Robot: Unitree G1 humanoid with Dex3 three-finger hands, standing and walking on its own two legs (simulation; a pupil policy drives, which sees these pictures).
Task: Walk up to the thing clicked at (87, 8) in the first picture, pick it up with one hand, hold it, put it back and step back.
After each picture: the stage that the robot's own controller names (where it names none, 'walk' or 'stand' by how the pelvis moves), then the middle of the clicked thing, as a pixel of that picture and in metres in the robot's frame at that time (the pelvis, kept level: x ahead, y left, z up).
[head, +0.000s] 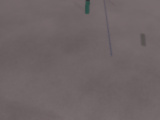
stand; (87, 5) +2.26 -0.15 -0.65
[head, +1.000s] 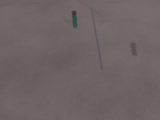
walk; (74, 19) +2.13 +0.17 -0.64
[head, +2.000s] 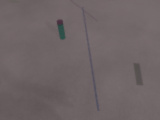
walk; (61, 29) +1.50 +0.30 -0.65
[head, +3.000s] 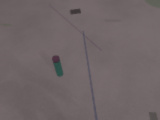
walk; (58, 66) +1.00 +0.27 -0.65
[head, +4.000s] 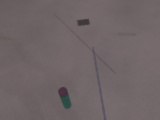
walk; (65, 98) +0.63 +0.20 -0.65
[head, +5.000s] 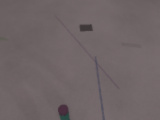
walk; (64, 116) +0.47 +0.14 -0.63
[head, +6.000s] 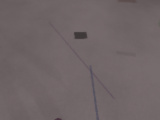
stand; out of the picture +0.41 +0.13 -0.65
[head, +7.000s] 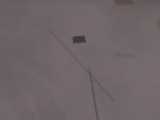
stand; out of the picture +0.40 +0.17 -0.64
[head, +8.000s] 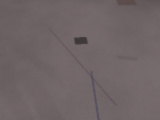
stand; out of the picture +0.36 +0.16 -0.66
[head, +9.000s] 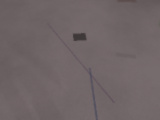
stand; out of the picture +0.35 +0.15 -0.66
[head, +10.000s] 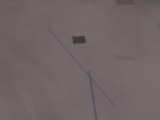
stand; out of the picture +0.35 +0.16 -0.66
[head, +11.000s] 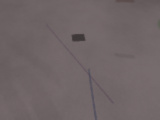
stand; out of the picture +0.35 +0.15 -0.66
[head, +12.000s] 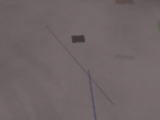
stand; out of the picture +0.35 +0.15 -0.66
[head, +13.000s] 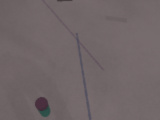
go down; (43, 108) +0.38 +0.18 -0.54
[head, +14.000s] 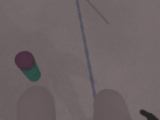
go down; (30, 68) +0.43 +0.24 -0.28
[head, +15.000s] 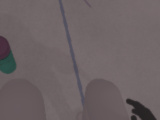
close in; (3, 58) +0.42 +0.26 -0.21
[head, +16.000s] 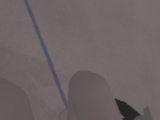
close; out of the picture +0.38 +0.29 -0.15
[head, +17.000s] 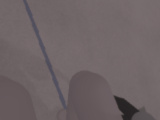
lift; out of the picture +0.36 +0.29 -0.15
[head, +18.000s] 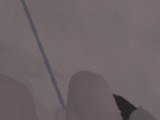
lift; out of the picture +0.35 +0.29 -0.15
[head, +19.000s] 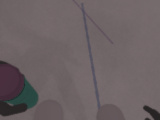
lift; (19, 92) +0.30 +0.20 +0.01
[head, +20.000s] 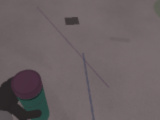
hold; (34, 101) +0.29 +0.15 +0.01
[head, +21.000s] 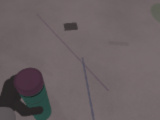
hold; (36, 98) +0.30 +0.15 +0.02
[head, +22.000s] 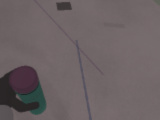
crouch; (32, 94) +0.32 +0.16 -0.03
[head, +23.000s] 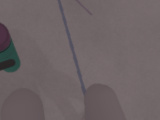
lower; (3, 52) +0.44 +0.22 -0.07
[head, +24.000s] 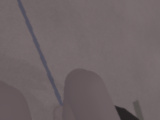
lower; out of the picture +0.41 +0.29 -0.16
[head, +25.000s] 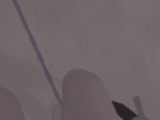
lower; out of the picture +0.40 +0.30 -0.16
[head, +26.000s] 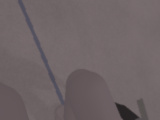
lower; out of the picture +0.39 +0.30 -0.16
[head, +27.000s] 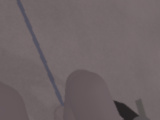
lower; out of the picture +0.38 +0.30 -0.16
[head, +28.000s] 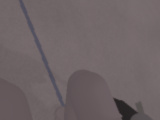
open; out of the picture +0.38 +0.29 -0.17
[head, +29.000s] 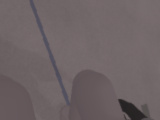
stand; out of the picture +0.38 +0.29 -0.17
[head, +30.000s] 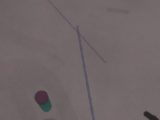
walk; (44, 102) +0.40 +0.19 -0.49
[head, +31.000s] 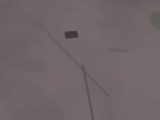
stand; out of the picture +0.38 +0.17 -0.60
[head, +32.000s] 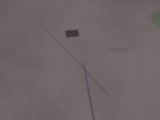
stand; out of the picture +0.37 +0.17 -0.60
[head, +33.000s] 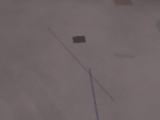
stand; out of the picture +0.40 +0.15 -0.65
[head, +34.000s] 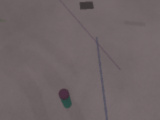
walk; (65, 99) +0.48 +0.15 -0.63
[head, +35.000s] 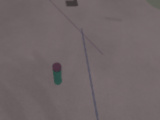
walk; (57, 74) +0.76 +0.13 -0.64
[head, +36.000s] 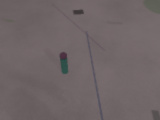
stand; (64, 63) +1.04 +0.21 -0.64
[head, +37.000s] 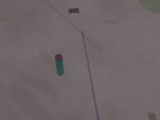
stand; (59, 65) +0.99 +0.18 -0.65
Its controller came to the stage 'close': yes
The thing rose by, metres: 0.67
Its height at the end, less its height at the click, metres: +0.00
